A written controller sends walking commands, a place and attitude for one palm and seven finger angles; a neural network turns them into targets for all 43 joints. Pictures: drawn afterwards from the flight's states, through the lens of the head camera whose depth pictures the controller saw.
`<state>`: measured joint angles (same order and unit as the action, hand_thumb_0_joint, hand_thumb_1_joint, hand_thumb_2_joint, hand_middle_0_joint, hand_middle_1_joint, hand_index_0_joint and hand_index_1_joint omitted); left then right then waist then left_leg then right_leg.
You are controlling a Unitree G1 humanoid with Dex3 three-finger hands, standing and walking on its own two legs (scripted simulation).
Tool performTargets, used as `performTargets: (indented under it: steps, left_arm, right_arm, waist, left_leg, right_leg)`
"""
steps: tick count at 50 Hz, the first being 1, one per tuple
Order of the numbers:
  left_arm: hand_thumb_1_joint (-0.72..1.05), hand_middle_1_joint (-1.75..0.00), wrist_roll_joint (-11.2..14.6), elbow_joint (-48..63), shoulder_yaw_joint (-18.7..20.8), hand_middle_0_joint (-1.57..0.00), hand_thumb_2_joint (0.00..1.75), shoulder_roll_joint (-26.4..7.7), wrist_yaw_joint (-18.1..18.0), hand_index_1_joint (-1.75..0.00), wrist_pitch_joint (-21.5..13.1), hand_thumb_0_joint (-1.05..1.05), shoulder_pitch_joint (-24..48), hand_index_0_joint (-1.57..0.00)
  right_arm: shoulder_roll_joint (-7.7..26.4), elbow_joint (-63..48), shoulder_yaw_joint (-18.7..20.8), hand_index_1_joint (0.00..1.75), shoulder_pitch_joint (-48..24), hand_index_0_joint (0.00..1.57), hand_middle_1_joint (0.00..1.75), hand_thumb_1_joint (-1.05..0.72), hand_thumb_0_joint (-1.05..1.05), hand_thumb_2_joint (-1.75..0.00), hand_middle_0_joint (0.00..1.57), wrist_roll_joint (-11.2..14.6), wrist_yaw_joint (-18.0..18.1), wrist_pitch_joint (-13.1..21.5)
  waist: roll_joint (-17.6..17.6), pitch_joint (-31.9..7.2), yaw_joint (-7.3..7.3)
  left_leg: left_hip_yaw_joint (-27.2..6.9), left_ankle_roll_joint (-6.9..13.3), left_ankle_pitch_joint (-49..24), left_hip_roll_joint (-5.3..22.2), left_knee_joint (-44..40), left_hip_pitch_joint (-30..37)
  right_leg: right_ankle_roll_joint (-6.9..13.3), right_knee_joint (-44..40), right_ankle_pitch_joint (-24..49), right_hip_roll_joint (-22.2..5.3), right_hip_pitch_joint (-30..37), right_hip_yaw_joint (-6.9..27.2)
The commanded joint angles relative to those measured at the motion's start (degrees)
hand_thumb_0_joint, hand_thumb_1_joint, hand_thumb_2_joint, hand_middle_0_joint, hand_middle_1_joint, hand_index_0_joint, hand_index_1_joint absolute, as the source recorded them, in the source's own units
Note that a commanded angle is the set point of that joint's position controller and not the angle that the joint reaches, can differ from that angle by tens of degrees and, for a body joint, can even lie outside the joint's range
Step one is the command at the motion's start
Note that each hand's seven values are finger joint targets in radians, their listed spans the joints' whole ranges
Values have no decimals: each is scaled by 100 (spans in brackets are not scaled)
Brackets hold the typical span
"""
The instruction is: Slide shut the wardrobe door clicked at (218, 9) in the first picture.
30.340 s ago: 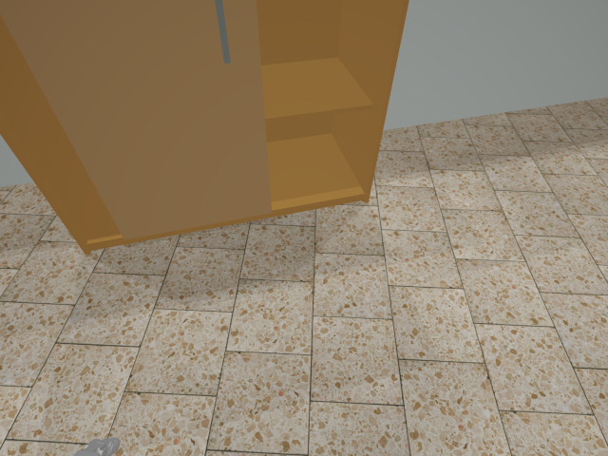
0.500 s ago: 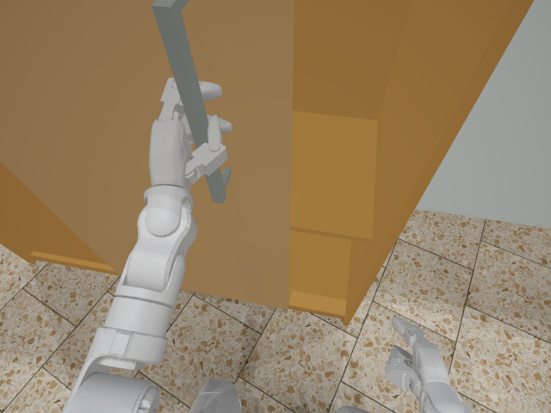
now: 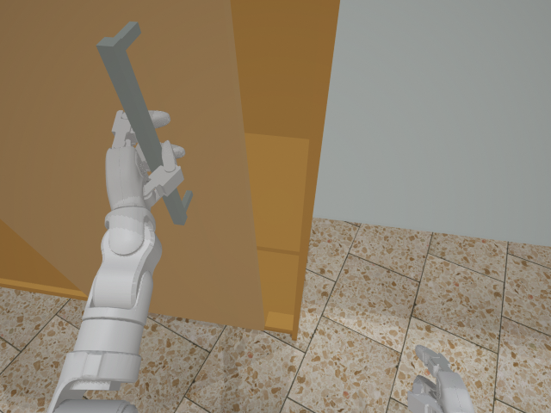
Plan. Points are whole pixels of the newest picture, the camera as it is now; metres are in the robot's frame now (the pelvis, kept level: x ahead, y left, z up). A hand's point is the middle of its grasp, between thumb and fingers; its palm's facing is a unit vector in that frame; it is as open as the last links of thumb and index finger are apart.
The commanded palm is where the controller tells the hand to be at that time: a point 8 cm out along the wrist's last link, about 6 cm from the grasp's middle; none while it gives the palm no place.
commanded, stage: step sideways, sliding the door along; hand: left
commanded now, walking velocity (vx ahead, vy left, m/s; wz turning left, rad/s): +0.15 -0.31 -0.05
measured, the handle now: (160, 144) +0.41 +0.22 +0.16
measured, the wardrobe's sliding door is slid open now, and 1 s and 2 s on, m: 0.10 0.00 0.00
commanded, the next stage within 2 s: stop walking and hold the door there in 0.94 s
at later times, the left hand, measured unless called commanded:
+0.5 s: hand (250, 174) +0.37 +0.09 +0.16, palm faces +0.47 -0.88 -0.02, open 6.3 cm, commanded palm +0.33 +0.05 +0.17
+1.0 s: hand (255, 172) +0.38 +0.08 +0.16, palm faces +0.64 -0.77 -0.05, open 6.7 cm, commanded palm +0.32 +0.01 +0.17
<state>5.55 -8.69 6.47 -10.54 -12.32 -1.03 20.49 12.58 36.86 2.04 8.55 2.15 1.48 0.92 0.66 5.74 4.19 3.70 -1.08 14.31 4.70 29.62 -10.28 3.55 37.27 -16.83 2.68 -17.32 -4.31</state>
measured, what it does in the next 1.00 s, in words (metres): steps to the right: right foot, then left foot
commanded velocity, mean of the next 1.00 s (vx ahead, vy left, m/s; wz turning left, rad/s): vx -0.01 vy -0.14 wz -0.02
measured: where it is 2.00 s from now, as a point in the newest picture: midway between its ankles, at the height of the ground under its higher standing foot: outside the picture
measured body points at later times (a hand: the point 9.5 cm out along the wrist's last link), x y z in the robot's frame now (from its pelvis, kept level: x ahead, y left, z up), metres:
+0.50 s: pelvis +0.04 -0.16 +0.00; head +0.09 -0.14 +0.45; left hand +0.34 +0.13 +0.16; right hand +0.24 -0.37 -0.08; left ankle +0.01 +0.03 -0.73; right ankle +0.03 -0.25 -0.68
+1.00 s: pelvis +0.11 -0.18 +0.01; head +0.16 -0.17 +0.46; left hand +0.34 +0.12 +0.16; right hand +0.32 -0.41 -0.07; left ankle +0.03 -0.02 -0.72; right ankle +0.08 -0.34 -0.71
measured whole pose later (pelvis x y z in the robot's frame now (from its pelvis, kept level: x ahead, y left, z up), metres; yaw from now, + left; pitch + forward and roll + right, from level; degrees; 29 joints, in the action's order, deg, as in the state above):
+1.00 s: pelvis +0.11 -0.18 +0.01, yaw +1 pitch +0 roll -2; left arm 3.3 17.3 14.8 -7.4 -19.5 -1.7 -3.9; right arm 14.3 32.2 3.4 10.0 2.0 1.6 8.1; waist 2.5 6.3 5.4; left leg 4.1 -4.2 19.2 9.6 27.9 -6.3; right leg -2.2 32.2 -12.5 -3.8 -12.5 -5.1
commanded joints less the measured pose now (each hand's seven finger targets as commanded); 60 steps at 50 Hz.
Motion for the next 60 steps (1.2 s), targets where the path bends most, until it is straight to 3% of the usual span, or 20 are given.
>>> performTargets:
  steps: [1,4,9,11,13,14,17,18,19,20,29,31,34,36,40,44,52,53,55,60]
  left_arm:
    - [90,-140,-204,2262,-1884,-45,90,637,869,-140,-811,0,2447,-45]
    - [90,-140,-251,2486,-1798,-45,90,445,876,-140,-841,0,2624,-45]
    - [90,-140,-272,2449,-1576,-45,90,277,879,-140,-831,0,2324,-45]
    - [90,-140,-312,2597,-1357,-45,90,-44,833,-140,-815,0,2228,-45]
    - [90,-140,-244,2657,-1008,-45,90,-381,691,-140,-690,0,1883,-45]
    - [90,-140,-243,2893,-1099,-45,90,-236,660,-140,-714,0,1840,-45]
    - [90,-140,-193,3608,-1249,-45,90,-58,552,-140,-822,0,1782,-45]
    - [90,-140,-159,3793,-1333,-45,90,-34,566,-140,-898,0,1763,-45]
    - [90,-140,-89,3927,-1462,-45,90,72,638,-140,-946,0,1584,-45]
    - [90,-140,-116,3704,-1484,-45,90,140,749,-140,-923,0,1542,-45]
    - [90,-140,-309,3570,-1115,-45,90,-176,645,-140,-826,0,1152,-45]
    - [90,-140,-380,3668,-892,-45,90,-443,591,-140,-820,0,1075,-45]
    - [90,-140,-299,3710,-620,-45,90,-684,398,-140,-703,0,469,-45]
    - [90,-140,-275,4078,-760,-45,90,-386,359,-140,-783,0,117,-45]
    - [90,-140,-326,4943,-1196,-45,90,-20,338,-140,-938,0,-334,-45]
    - [90,-140,-447,5040,-1488,-45,90,187,265,-140,-1015,0,-933,-45]
    - [90,-140,-571,5344,-2631,-45,90,928,381,-140,-1189,0,-1508,-45]
    - [90,-140,-571,3548,2799,-45,90,-3760,-95,-140,-1254,0,-1855,-45]
    - [90,-140,-407,4502,877,-45,90,-1435,278,-140,-1199,0,-2208,-45]
    - [90,-140,-374,4763,655,-45,90,-1250,391,-140,-1127,0,-2980,-45]
  right_arm:
    - [474,-1133,227,30,-782,20,30,-90,0,-90,20,-9,-131,128]
    - [551,-1129,188,30,-676,20,30,-90,0,-90,20,-32,-220,160]
    - [610,-1289,188,30,-614,20,30,-90,0,-90,20,121,-225,188]
    - [428,-1262,151,30,-666,20,30,-90,0,-90,20,189,-171,192]
    - [447,-1096,212,30,-697,20,30,-90,0,-90,20,155,-109,219]
    - [332,-1039,100,30,-684,20,30,-90,0,-90,20,55,-123,234]
    - [285,-940,41,30,-700,20,30,-90,0,-90,20,-8,-49,181]
    - [372,-1040,103,30,-792,20,30,-90,0,-90,20,-8,-14,179]
    - [643,-1240,249,30,-803,20,30,-90,0,-90,20,-21,-76,165]
    - [616,-1355,263,30,-903,20,30,-90,0,-90,20,23,-227,108]
    - [660,-1337,192,30,-558,20,30,-90,0,-90,20,90,-273,440]
    - [557,-1275,157,30,-557,20,30,-90,0,-90,20,108,-181,561]
    - [607,-1045,177,30,-504,20,30,-90,0,-90,20,52,-66,666]
    - [432,-947,53,30,-538,20,30,-90,0,-90,20,6,-18,744]
    - [586,-1277,162,30,-687,20,30,-90,0,-90,20,-13,6,875]
    - [557,-1359,172,30,-526,20,30,-90,0,-90,20,35,-7,1000]
    - [520,-1607,147,30,-381,20,30,-90,0,-90,20,-63,-85,1082]
    - [979,-1023,348,30,-143,20,30,-90,0,-90,20,-107,175,872]
    - [648,-1260,141,30,-177,20,30,-90,0,-90,20,-188,31,667]
    - [617,-1373,101,30,-170,20,30,-90,0,-90,20,-122,-7,760]
  waist:
    - [782,-1915,-524]
    - [1765,-1931,-495]
    - [1393,-1971,-565]
    - [151,-2009,-567]
    - [-1685,-2129,-475]
    - [-1343,-1968,-471]
    - [-488,-2429,-685]
    - [37,-2426,-742]
    - [1165,-2575,-618]
    - [976,-2659,-514]
    - [1786,-1764,-557]
    - [1011,-1846,-623]
    - [-956,-1997,-641]
    - [-500,-1958,-664]
    - [978,-2249,-524]
    - [555,-2235,-576]
    - [1069,-1786,-609]
    - [1144,-1716,-557]
    - [1180,-1788,-580]
    - [967,-1575,-642]
  left_leg:
    - [-1888,1582,-4543,2582,-763,2491]
    - [-578,1093,-4640,2071,-369,2218]
    - [85,384,-3284,1485,505,1202]
    - [359,308,-1670,677,1509,449]
    - [-70,-100,1542,-244,2795,-1022]
    - [-309,-13,2036,-138,2830,-1171]
    - [55,37,-50,-125,-268,220]
    - [-231,188,-1758,432,-935,1155]
    - [-1956,917,-4308,2018,-704,2131]
    - [-2422,1379,-4185,2713,-1057,2077]
    - [241,378,-3707,1346,604,1535]
    - [282,138,-2415,751,1170,1043]
    - [-81,-82,818,-252,1631,-500]
    - [-242,69,533,-174,401,-336]
    - [-271,321,-4481,932,76,1611]
    - [136,128,-4476,615,386,1354]
    - [210,238,-5047,955,-177,2090]
    - [355,236,-5287,982,-444,2251]
    - [374,93,-5800,904,87,2100]
    - [380,-26,-5890,866,16,1703]
  right_leg:
    - [-329,2120,-918,-425,-1763,762]
    - [-250,1158,-641,-511,-1124,406]
    - [-337,-532,777,-108,696,-347]
    - [-166,-1211,2831,-555,1390,328]
    - [712,-1430,4726,-1721,1917,2375]
    - [812,-1252,4900,-1814,1727,2214]
    - [316,-348,4800,-1280,1591,1114]
    - [-21,236,3821,-983,917,676]
    - [-445,1079,1375,-491,-514,376]
    - [-445,2171,-1113,-324,-872,530]
    - [-430,-613,939,-276,470,-374]
    - [-474,-1424,2621,-441,1337,-192]
    - [214,-917,5803,-1561,2080,1634]
    - [26,-714,5236,-1455,2005,1153]
    - [-466,-427,3216,-809,923,231]
    - [-416,-569,4359,-850,1346,125]
    - [-395,-392,1500,-597,-32,-25]
    - [-483,-185,959,-539,-554,-48]
    - [-345,-851,1943,-427,293,-178]
    - [-413,-740,2547,-317,574,-233]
